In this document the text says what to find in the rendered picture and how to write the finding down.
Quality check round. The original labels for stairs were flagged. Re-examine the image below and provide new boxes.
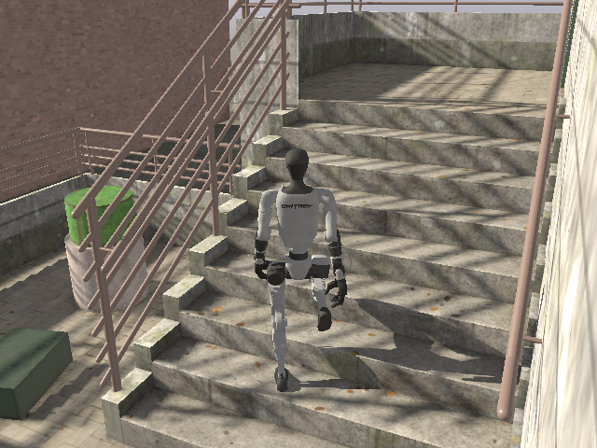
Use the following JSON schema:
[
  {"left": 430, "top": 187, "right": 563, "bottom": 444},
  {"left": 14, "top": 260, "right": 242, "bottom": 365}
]
[{"left": 120, "top": 100, "right": 557, "bottom": 448}]

